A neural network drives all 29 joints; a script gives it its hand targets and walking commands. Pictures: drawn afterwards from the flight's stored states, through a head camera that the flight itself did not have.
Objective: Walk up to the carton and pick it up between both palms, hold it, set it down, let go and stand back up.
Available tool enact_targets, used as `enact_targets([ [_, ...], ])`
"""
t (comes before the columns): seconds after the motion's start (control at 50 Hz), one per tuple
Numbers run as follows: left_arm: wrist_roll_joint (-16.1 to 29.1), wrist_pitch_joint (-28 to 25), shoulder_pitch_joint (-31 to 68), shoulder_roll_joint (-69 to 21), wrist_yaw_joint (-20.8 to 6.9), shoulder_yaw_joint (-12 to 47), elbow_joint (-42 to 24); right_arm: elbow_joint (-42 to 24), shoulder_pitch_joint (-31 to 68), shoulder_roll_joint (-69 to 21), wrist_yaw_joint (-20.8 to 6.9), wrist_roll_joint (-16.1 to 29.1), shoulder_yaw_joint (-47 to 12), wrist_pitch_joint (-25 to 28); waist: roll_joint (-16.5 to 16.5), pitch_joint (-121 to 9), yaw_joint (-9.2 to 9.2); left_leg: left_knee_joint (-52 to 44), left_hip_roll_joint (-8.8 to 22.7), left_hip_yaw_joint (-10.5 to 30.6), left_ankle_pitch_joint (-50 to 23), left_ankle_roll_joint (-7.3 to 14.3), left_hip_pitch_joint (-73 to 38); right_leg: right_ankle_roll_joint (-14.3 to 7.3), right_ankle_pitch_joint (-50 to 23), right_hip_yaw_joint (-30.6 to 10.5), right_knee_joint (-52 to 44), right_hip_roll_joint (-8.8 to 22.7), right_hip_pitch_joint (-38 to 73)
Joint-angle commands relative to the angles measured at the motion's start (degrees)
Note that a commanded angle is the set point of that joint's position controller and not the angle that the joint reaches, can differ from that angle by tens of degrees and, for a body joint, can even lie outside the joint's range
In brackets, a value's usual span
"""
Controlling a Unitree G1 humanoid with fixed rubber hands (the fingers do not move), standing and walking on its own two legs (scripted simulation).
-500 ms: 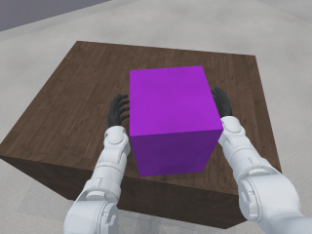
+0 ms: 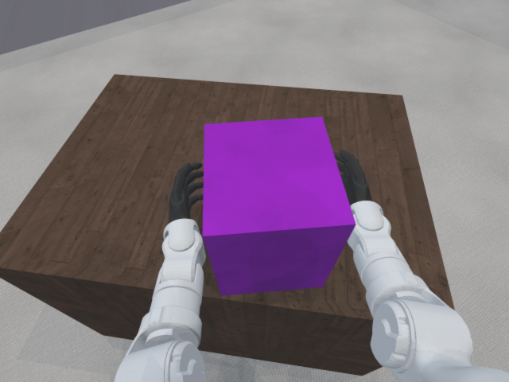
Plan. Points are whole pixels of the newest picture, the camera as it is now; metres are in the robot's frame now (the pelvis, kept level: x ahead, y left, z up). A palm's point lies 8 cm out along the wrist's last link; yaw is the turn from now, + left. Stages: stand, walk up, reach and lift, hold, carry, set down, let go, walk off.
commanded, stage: reach and lift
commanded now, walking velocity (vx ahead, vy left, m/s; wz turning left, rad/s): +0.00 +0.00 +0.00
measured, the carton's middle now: (268, 212) +0.39 +0.04 +0.00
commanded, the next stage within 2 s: none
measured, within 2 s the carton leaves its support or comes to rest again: leaves its support in 0.92 s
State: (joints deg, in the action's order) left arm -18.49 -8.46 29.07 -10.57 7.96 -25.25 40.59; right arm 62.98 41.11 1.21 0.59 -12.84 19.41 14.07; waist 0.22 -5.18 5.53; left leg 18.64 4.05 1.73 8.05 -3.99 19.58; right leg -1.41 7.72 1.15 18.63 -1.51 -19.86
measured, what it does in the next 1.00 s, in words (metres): stands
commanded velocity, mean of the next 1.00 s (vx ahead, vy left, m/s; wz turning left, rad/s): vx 0.00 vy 0.00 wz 0.00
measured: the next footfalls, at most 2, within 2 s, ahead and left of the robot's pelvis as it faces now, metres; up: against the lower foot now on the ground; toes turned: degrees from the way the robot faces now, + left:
none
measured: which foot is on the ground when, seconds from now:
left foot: down 0.00-1.00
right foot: down 0.00-1.00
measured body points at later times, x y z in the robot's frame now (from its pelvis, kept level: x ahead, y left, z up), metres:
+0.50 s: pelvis +0.01 +0.00 +0.00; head +0.06 +0.02 +0.45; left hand +0.36 +0.18 +0.04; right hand +0.42 -0.11 +0.04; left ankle +0.00 +0.16 -0.75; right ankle +0.01 -0.10 -0.75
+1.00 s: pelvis -0.01 +0.00 +0.00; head +0.03 +0.02 +0.45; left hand +0.36 +0.18 +0.05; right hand +0.40 -0.11 +0.06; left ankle +0.00 +0.16 -0.75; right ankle +0.01 -0.10 -0.75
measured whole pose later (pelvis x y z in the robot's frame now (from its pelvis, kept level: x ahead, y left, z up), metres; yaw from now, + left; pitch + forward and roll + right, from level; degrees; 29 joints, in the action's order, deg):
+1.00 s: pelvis -0.01 +0.00 +0.00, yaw +0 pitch +9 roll -1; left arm -15.8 -3.8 26.8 -9.8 8.1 -19.5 34.3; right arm 60.0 36.4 2.9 5.2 -6.8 9.7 19.3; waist 2.4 -4.9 4.5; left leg 15.3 4.5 0.2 5.8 -3.7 18.0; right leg -1.4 4.7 2.1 13.6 -1.5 -17.5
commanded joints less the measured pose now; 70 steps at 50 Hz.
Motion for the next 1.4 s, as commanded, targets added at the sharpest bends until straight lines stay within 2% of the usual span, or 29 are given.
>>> enact_targets([
  [0.0, -3.98, 0.88, 24.01, -23.81, -5.93, 16.77, -2.23, -3.23, 25.08, -27.58, -6.95, -5.51, -10.81, 4.79, 3.56, -18.10, 1.50, -2.74, -3.75, -8.38, -12.61, 2.62, -7.62, 2.38, -9.95, 3.36, -1.61, -0.56, 18.42],
  [0.08, -4.48, 2.14, 21.42, -25.24, -5.47, 18.20, -4.85, -3.37, 23.26, -28.06, -6.64, -4.39, -12.18, 5.44, 2.12, -18.82, 1.50, -1.25, -3.46, -8.59, -18.43, 2.39, -12.33, 1.59, -12.13, 3.70, -2.55, -1.15, 16.37],
  [0.14, -4.04, 2.51, 20.48, -25.66, -5.74, 19.44, -5.37, -3.17, 22.73, -28.80, -6.06, -3.24, -13.71, 5.77, 1.32, -19.01, 0.99, -1.33, -3.60, -8.52, -18.24, 2.61, -11.84, 1.75, -14.31, 3.41, -2.28, -0.58, 17.06],
  [0.16, -4.44, 2.89, 19.72, -26.36, -5.53, 20.00, -5.76, -2.20, 21.78, -28.44, -6.13, -2.72, -13.90, 5.77, -0.20, -18.26, 0.94, -1.08, -3.41, -8.32, -19.29, 2.18, -12.73, 1.34, -14.50, 3.61, -2.44, -0.66, 16.22],
  [0.24, -4.22, 3.93, 18.65, -27.08, -5.44, 21.70, -7.65, -4.16, 22.09, -27.61, -5.87, -2.07, -14.78, 6.54, 0.09, -18.32, 0.56, -0.47, -3.44, -8.03, -21.84, 1.91, -13.94, 1.01, -14.63, 4.07, -3.21, -1.00, 15.03],
  [0.28, -3.81, 4.13, 17.66, -28.32, -5.05, 23.91, -7.84, -4.15, 21.78, -26.88, -5.78, -1.33, -15.18, 7.23, -1.60, -19.51, -0.20, 0.76, -3.07, -7.50, -24.92, 1.04, -15.68, 0.19, -15.53, 4.60, -3.25, -1.56, 13.47],
  [0.32, -3.80, 4.71, 16.81, -28.58, -4.64, 24.62, -8.57, -5.04, 22.37, -26.29, -5.47, -0.30, -16.69, 7.61, -1.23, -19.84, 0.18, 1.15, -2.87, -7.19, -26.63, 1.10, -16.70, 0.03, -16.34, 4.79, -3.45, -1.77, 12.66],
  [0.34, -3.37, 4.70, 17.30, -29.15, -4.67, 25.41, -9.67, -4.77, 21.92, -26.46, -5.28, -0.09, -16.65, 7.86, -1.32, -20.18, -0.74, 1.36, -2.86, -7.05, -27.53, 0.85, -16.97, 0.02, -16.97, 5.01, -3.41, -1.90, 12.28],
  [0.42, -3.28, 4.38, 18.31, -28.84, -5.13, 25.48, -9.73, -6.79, 23.11, -27.06, -4.61, 0.26, -19.30, 8.76, -0.61, -20.81, 0.00, 0.42, -2.98, -7.33, -24.89, 1.47, -15.13, 0.61, -18.86, 4.73, -3.01, -1.26, 14.60],
  [0.46, -2.30, 2.97, 21.08, -29.27, -5.15, 25.60, -10.62, -8.35, 25.15, -27.57, -4.50, -0.08, -20.36, 9.86, 1.18, -23.02, 0.41, -0.69, -2.96, -7.45, -22.69, 1.93, -13.23, 1.11, -18.71, 4.48, -2.94, -0.93, 16.21],
  [0.5, -1.93, 1.23, 22.57, -30.09, -4.83, 26.68, -11.39, -8.28, 24.95, -27.97, -4.09, -0.46, -21.17, 11.36, 1.13, -26.12, -0.25, -0.60, -2.90, -7.62, -22.96, 1.81, -13.48, 1.15, -21.57, 4.53, -2.30, -0.62, 17.99],
  [0.56, -2.66, 0.62, 21.12, -29.53, -5.12, 25.73, -10.00, -8.82, 25.20, -28.54, -3.49, -0.36, -22.83, 12.35, 2.68, -25.06, 0.36, -0.72, -2.96, -7.72, -23.47, 2.36, -13.15, 1.72, -26.07, 4.39, -1.49, -0.57, 20.75],
  [0.6, -1.38, -0.03, 22.77, -29.56, -5.73, 26.55, -9.26, -10.41, 26.82, -28.92, -2.85, -0.57, -23.23, 13.00, 3.12, -26.50, -0.51, -1.19, -3.25, -7.87, -21.19, 2.42, -11.51, 2.30, -26.85, 4.14, -1.47, -0.13, 21.40],
  [0.68, -1.15, -0.33, 25.27, -29.95, -5.53, 27.67, -9.92, -8.82, 26.74, -28.05, -2.77, -1.12, -22.78, 13.64, 1.87, -26.33, -1.05, -1.76, -2.92, -7.76, -19.93, 2.09, -14.04, 1.58, -21.27, 4.52, -2.83, -0.24, 18.96],
  [0.72, -1.57, 1.53, 24.65, -28.03, -6.09, 26.65, -8.24, -6.99, 24.75, -28.70, -2.41, -0.52, -22.93, 11.25, 2.38, -21.23, -1.28, -3.16, -3.28, -7.77, -14.75, 2.91, -12.91, 1.98, -17.26, 4.01, -3.67, 0.45, 19.48],
  [0.78, 0.67, 0.38, 31.22, -29.70, -5.73, 28.99, -10.79, -12.31, 31.12, -29.80, -2.43, -0.61, -23.86, 12.68, 2.58, -27.59, -0.65, -3.03, -3.31, -8.18, -13.91, 2.69, -11.45, 2.21, -16.77, 4.13, -3.08, 0.38, 19.46],
  [0.82, 1.02, -0.65, 32.41, -31.42, -4.76, 30.53, -13.39, -14.02, 32.17, -29.59, -2.54, -0.15, -24.73, 13.85, 1.27, -33.19, -0.55, -1.85, -3.00, -8.01, -17.98, 2.08, -14.59, 1.25, -17.59, 4.64, -2.89, -0.28, 18.87],
  [0.86, 1.42, -0.11, 31.25, -30.97, -4.39, 31.53, -12.70, -14.57, 32.07, -29.63, -2.16, 1.39, -26.58, 13.16, 0.94, -33.44, -0.85, -0.33, -3.06, -7.51, -20.92, 2.10, -14.94, 1.04, -21.57, 4.17, -2.25, -0.59, 19.51],
  [0.92, 2.59, 1.93, 32.21, -30.57, -4.92, 31.89, -11.86, -16.21, 33.10, -30.01, -1.78, 2.49, -27.41, 10.84, 2.93, -30.04, -1.34, -1.47, -3.51, -7.19, -15.31, 2.99, -12.71, 1.70, -16.83, 3.62, -2.97, 0.06, 19.14],
  [0.98, 3.18, 3.62, 32.84, -30.77, -4.91, 32.81, -12.98, -17.39, 32.55, -30.81, -1.79, 4.41, -28.95, 8.49, 2.65, -29.47, -1.43, -1.52, -3.57, -6.92, -14.41, 3.07, -14.18, 1.77, -15.12, 3.39, -3.02, -0.05, 19.54],
  [1.02, 4.62, 4.54, 35.80, -31.35, -5.10, 34.99, -15.93, -19.74, 33.15, -32.09, -1.51, 5.81, -29.89, 7.16, 2.16, -31.03, -2.61, -1.06, -3.86, -6.68, -15.36, 2.62, -14.80, 1.83, -15.98, 3.18, -2.87, 0.04, 20.16],
  [1.06, 4.15, 6.98, 34.50, -29.99, -5.61, 34.06, -13.92, -19.52, 31.98, -32.84, -1.11, 7.47, -31.20, 4.16, 2.49, -25.53, -2.52, -1.46, -4.24, -6.35, -12.15, 3.38, -14.04, 2.29, -14.13, 2.34, -3.32, 0.52, 21.16],
  [1.08, 4.65, 7.51, 34.96, -30.46, -5.77, 33.85, -16.42, -22.49, 33.38, -33.26, -1.15, 8.13, -32.01, 3.81, 2.67, -27.84, -1.47, -1.61, -4.10, -6.48, -12.79, 3.38, -13.91, 2.51, -14.68, 2.61, -2.71, 0.28, 21.63],
  [1.12, 5.64, 9.22, 35.10, -30.81, -5.98, 35.99, -18.12, -24.92, 33.62, -33.19, -0.85, 9.79, -33.09, 2.42, 1.68, -28.40, -2.49, -0.76, -4.33, -5.87, -14.76, 3.01, -14.69, 2.48, -17.15, 2.32, -2.13, 0.17, 22.65],
  [1.14, 5.48, 10.57, 34.64, -31.26, -5.97, 36.58, -19.54, -25.12, 33.45, -32.71, -0.78, 10.81, -33.43, 1.42, 0.39, -27.60, -2.65, -0.41, -4.30, -5.42, -16.15, 2.44, -16.48, 2.11, -16.92, 2.61, -2.29, -0.16, 21.94],
  [1.16, 5.61, 12.02, 33.01, -30.99, -6.14, 36.85, -19.75, -27.65, 33.66, -32.92, -0.52, 12.11, -34.85, 0.59, 0.96, -27.67, -2.35, 0.28, -4.41, -5.33, -17.51, 2.65, -17.26, 2.09, -17.74, 2.49, -2.44, -0.34, 22.56],
  [1.22, 5.90, 16.25, 31.84, -30.41, -7.25, 37.76, -22.33, -29.68, 32.38, -32.14, 0.48, 14.12, -35.81, -3.21, 1.93, -23.57, -3.81, -0.14, -4.79, -4.69, -16.67, 2.48, -18.10, 2.53, -16.61, 2.59, -2.86, -0.66, 22.94],
  [1.28, 7.07, 19.53, 32.36, -31.11, -7.69, 41.05, -26.58, -34.52, 33.38, -32.15, 0.81, 16.46, -37.53, -5.69, -0.28, -23.75, -4.68, 0.92, -5.04, -3.93, -18.65, 1.71, -20.17, 2.27, -16.09, 2.90, -2.85, -1.03, 21.99],
  [1.38, 6.86, 24.52, 31.02, -29.18, -9.16, 41.44, -29.32, -37.77, 32.65, -30.91, 1.64, 18.37, -37.62, -9.41, -0.25, -18.98, -6.12, 0.38, -5.32, -3.40, -16.13, 1.90, -20.70, 2.41, -13.71, 2.82, -3.23, -0.99, 22.31],
])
